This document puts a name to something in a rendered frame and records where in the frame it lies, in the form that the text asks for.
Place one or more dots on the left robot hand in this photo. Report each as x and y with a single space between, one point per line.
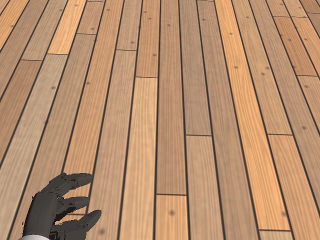
49 206

